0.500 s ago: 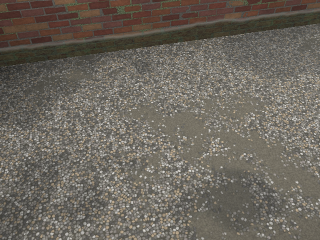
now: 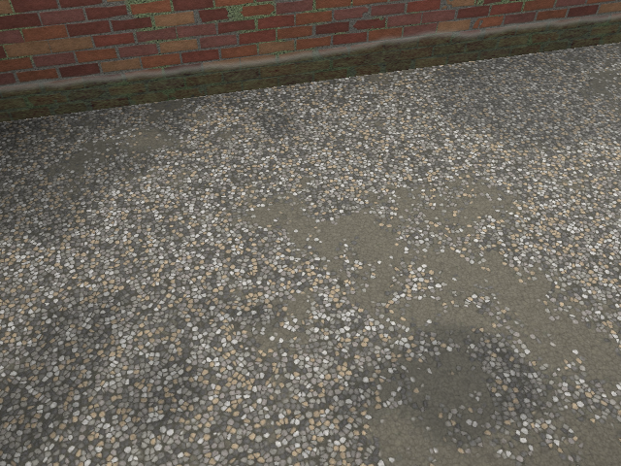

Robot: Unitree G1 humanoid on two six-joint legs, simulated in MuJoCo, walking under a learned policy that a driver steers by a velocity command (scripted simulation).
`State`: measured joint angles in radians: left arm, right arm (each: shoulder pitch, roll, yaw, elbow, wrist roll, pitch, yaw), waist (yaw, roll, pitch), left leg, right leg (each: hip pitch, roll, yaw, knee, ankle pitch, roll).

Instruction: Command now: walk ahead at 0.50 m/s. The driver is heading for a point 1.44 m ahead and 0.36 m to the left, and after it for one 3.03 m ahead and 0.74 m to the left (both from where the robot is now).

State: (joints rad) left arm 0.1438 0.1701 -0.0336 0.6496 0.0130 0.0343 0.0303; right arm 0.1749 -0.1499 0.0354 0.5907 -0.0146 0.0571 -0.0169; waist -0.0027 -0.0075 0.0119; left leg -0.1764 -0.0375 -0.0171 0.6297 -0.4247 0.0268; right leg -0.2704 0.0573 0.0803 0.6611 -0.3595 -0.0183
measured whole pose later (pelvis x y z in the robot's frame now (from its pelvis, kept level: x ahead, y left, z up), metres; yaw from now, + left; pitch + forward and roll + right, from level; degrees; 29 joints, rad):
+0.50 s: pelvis +0.00 +0.00 +0.00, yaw +0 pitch -1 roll +0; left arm 0.15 0.17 -0.03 0.64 0.02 0.04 0.03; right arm 0.20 -0.16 0.05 0.60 -0.02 0.05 -0.01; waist 0.00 0.00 0.00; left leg -0.19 -0.04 -0.02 0.65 -0.44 0.03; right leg -0.29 0.05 0.07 0.69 -0.38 -0.02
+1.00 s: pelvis +0.00 +0.00 +0.00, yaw +0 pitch -1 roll +0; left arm 0.15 0.17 -0.04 0.64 0.02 0.04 0.03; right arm 0.21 -0.15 0.05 0.60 -0.02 0.05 -0.01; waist 0.00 0.00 -0.01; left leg -0.20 -0.04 -0.02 0.66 -0.44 0.03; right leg -0.30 0.05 0.07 0.69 -0.38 -0.02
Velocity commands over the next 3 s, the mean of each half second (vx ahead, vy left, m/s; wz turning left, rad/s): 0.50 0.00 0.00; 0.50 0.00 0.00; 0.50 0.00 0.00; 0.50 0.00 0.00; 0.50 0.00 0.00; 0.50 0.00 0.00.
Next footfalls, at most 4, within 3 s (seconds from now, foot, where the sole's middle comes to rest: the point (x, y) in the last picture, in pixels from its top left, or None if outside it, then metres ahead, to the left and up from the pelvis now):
none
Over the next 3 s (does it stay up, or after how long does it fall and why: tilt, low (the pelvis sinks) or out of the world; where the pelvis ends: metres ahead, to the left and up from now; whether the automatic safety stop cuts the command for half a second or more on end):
stays up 0.00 0.00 0.00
